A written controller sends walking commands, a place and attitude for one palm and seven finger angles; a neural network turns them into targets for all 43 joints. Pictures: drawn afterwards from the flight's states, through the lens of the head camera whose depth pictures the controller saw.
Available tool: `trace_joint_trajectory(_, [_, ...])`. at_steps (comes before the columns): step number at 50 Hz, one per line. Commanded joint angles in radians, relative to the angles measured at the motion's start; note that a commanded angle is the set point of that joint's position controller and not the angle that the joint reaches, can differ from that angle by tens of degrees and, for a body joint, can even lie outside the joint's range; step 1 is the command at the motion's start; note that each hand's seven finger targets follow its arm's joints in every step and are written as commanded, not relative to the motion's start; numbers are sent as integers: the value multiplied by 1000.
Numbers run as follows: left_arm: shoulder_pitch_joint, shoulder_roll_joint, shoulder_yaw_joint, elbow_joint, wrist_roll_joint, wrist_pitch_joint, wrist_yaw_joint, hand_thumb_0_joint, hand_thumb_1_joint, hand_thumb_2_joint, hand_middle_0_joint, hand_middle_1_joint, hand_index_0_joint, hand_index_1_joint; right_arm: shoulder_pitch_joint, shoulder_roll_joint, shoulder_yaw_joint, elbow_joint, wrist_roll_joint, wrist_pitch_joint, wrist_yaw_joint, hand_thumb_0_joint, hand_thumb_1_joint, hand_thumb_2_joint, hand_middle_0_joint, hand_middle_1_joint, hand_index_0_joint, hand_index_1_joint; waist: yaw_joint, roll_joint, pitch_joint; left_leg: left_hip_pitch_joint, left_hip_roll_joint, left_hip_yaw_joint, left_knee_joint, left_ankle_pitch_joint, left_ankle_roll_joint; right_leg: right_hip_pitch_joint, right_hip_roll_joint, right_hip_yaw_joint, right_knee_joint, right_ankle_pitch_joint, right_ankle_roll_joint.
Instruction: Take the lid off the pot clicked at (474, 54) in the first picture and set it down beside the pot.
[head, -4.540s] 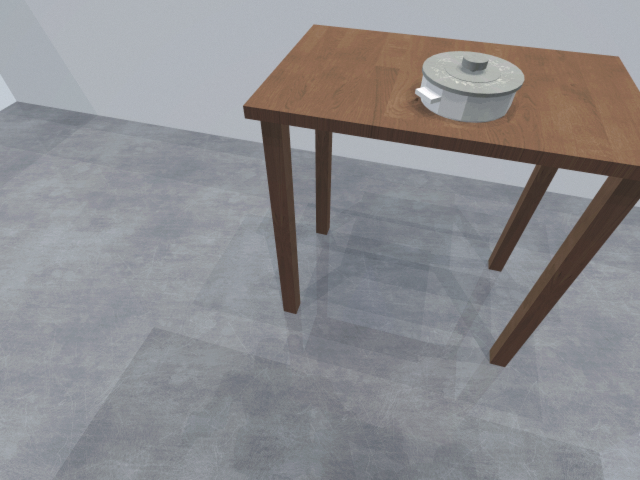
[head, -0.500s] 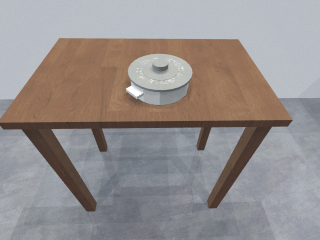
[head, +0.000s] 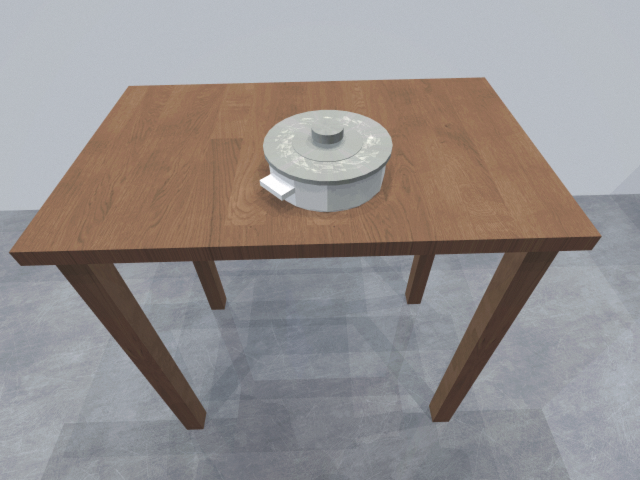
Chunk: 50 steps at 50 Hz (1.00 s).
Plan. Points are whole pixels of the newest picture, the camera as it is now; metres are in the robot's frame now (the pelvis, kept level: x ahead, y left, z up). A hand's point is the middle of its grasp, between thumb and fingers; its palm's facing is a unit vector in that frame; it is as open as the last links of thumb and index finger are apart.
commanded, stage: look again from close up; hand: left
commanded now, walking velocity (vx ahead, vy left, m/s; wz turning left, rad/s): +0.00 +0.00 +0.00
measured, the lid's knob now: (327, 131) +0.58 +0.02 +0.16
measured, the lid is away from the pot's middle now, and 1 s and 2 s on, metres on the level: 0.00 0.00 0.00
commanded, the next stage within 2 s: shuffle to correct the standing spot in 0.72 s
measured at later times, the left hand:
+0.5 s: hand out of the picture +0.05 +0.17 -0.17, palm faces +0.01 -0.98 -0.21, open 7.3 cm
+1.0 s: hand out of the picture +0.04 +0.16 -0.18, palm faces +0.03 -0.98 -0.18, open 7.4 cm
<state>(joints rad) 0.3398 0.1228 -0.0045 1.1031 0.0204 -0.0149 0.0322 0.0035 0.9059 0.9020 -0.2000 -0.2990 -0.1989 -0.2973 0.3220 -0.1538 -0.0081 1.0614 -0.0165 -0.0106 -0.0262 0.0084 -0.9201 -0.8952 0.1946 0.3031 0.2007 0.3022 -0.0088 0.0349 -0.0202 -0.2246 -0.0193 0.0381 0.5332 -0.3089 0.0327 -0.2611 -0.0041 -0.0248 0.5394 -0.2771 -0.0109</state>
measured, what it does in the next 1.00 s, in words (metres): stands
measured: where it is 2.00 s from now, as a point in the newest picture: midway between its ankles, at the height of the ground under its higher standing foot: outside the picture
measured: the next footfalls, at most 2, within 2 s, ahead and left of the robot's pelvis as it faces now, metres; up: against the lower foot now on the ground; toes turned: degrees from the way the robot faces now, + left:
left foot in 1.44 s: +0.15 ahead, +0.04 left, +0.00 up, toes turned +8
right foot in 1.90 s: +0.19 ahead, -0.29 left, +0.00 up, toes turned +1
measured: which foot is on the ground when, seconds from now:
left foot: down 0.00-1.00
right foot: down 0.00-1.00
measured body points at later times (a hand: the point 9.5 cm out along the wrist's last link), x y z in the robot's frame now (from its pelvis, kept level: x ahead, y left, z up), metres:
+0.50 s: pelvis +0.02 -0.01 +0.00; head +0.04 -0.01 +0.45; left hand +0.05 +0.22 -0.15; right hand +0.03 -0.23 -0.16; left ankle -0.01 +0.10 -0.73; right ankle +0.01 -0.11 -0.73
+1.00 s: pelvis +0.03 -0.02 +0.00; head +0.05 -0.01 +0.45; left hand +0.04 +0.21 -0.16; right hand +0.04 -0.24 -0.16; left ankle -0.01 +0.10 -0.73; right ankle +0.01 -0.11 -0.73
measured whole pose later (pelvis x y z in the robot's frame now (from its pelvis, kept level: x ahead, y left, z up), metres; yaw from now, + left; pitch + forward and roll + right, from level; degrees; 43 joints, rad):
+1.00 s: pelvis +0.03 -0.02 +0.00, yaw +1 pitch +0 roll +0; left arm 0.29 0.17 0.01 1.06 0.02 0.00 0.02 0.00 0.91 0.90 -0.20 -0.30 -0.20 -0.30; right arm 0.26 -0.14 0.00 1.11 -0.02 -0.01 -0.03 0.00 -0.91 -0.89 0.20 0.30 0.20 0.30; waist -0.01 -0.03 0.02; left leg -0.17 -0.01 0.02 0.51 -0.34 0.01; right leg -0.22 0.01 -0.04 0.54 -0.33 -0.03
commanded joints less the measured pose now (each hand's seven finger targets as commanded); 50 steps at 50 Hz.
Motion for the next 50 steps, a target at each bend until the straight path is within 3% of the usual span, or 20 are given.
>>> trace_joint_trajectory(1, [32, 91, 14, -56, -6, -19, 10, 0, 900, 900, -200, -300, -200, -300, 39, -79, -8, -52, 7, -33, -3, 0, -900, -900, 200, 300, 200, 300, 8, -55, 110, -83, 113, -139, -166, 85, 19, 2, -71, 90, -88, 73, -40])
trace_joint_trajectory(5, [17, 105, 18, -66, -10, -16, 13, 0, 900, 900, -200, -300, -200, -300, 41, -83, -4, -39, 7, -36, -7, 0, -900, -900, 200, 300, 200, 300, 9, -80, 100, -46, 108, -122, -152, 162, 15, 15, -78, 91, -83, 128, -36])
trace_joint_trajectory(10, [2, 125, 25, -77, -13, -14, 16, 0, 900, 900, -200, -300, -200, -300, 34, -88, -4, -21, 6, -38, -11, 0, -900, -900, 200, 300, 200, 300, 10, -52, 56, 8, 109, -106, -130, 257, 10, 44, -86, 92, -70, 211, -35])
trace_joint_trajectory(12, [-5, 131, 25, -79, -12, -13, 16, 0, 900, 900, -200, -300, -200, -300, 29, -86, -3, -15, 6, -37, -12, 0, -900, -900, 200, 300, 200, 300, 10, -31, 62, 9, 109, -99, -133, 255, 7, 49, -90, 95, -75, 219, -35])
trace_joint_trajectory(26, [-19, 150, 26, -84, -12, -11, 13, 0, 900, 900, -200, -300, -200, -300, -2, -87, -8, 5, 6, -30, -15, 0, -900, -900, 200, 300, 200, 300, 9, -35, 41, 50, 109, -86, -112, 271, -2, 58, -101, 105, -89, 288, -38])
trace_joint_trajectory(34, [-17, 145, 26, -81, -12, -8, 10, 0, 900, 900, -200, -300, -200, -300, -17, -90, -9, 9, 7, -28, -16, 0, -900, -900, 200, 300, 200, 300, 10, -26, 51, 55, 112, -84, -122, 253, -3, 51, -92, 106, -100, 260, -36])
trace_joint_trajectory(41, [-7, 145, 25, -74, -11, -12, 9, 0, 900, 900, -200, -300, -200, -300, -26, -86, -9, 17, 8, -28, -15, 0, -900, -900, 200, 300, 200, 300, 12, -46, 47, 59, 110, -82, -123, 247, -6, 59, -101, 114, -113, 280, -37])
trace_joint_trajectory(43, [-5, 146, 28, -73, -11, -7, 6, 0, 900, 900, -200, -300, -200, -300, -18, -85, -11, 18, 5, -26, -13, 0, -900, -900, 200, 300, 200, 300, 9, -63, 30, 59, 114, -89, -124, 188, 2, 73, -85, 88, -105, 184, -34])
trace_joint_trajectory(46, [-6, 138, 31, -77, -5, 4, 0, 0, 900, 900, -200, -300, -200, -300, -23, -97, -17, 16, 1, -18, -11, 0, -900, -900, 200, 300, 200, 300, 6, -28, 87, 12, 127, -117, -137, 71, 18, 21, -70, 60, -96, 9, -32])
trace_joint_trajectory(50, [-11, 133, 39, -103, 2, 14, -12, 0, 900, 900, -200, -300, -200, -300, -7, -123, -33, 4, -7, -10, -12, 0, -900, -900, 200, 300, 200, 300, 1, 22, 136, -42, 179, -209, -185, -30, 51, -24, -40, 6, -38, -53, -28])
